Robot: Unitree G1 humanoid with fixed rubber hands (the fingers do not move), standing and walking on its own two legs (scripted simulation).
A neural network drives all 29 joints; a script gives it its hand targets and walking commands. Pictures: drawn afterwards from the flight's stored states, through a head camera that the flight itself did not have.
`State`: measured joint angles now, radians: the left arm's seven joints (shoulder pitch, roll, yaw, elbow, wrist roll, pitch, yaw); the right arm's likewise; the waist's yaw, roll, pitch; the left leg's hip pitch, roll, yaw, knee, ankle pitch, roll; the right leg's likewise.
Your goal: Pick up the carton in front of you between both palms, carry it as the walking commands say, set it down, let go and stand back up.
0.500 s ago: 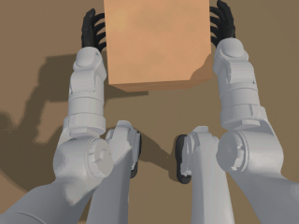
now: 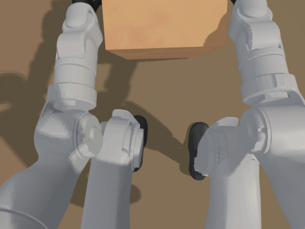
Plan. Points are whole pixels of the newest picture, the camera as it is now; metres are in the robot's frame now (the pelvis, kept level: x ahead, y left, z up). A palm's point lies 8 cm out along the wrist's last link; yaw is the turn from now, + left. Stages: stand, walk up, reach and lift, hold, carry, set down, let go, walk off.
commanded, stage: set down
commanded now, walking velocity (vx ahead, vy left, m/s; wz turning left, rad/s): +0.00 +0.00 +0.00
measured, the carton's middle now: (161, 9) +0.54 +0.04 -0.23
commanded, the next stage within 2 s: none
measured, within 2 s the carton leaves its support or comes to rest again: rests again in 0.60 s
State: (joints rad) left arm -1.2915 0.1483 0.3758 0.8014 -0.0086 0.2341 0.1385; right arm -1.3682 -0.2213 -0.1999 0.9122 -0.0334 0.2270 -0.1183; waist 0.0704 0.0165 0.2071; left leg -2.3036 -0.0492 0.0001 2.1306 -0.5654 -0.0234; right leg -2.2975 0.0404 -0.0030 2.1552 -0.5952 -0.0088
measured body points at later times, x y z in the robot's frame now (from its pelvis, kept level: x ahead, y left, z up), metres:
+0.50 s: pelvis -0.01 +0.00 -0.02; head +0.35 -0.01 +0.25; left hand +0.53 +0.19 -0.17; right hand +0.55 -0.12 -0.18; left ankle +0.11 +0.12 -0.35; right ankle +0.10 -0.11 -0.35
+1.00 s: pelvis -0.01 +0.00 -0.02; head +0.35 -0.01 +0.24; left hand +0.53 +0.19 -0.18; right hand +0.56 -0.12 -0.19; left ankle +0.11 +0.12 -0.35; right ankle +0.10 -0.11 -0.35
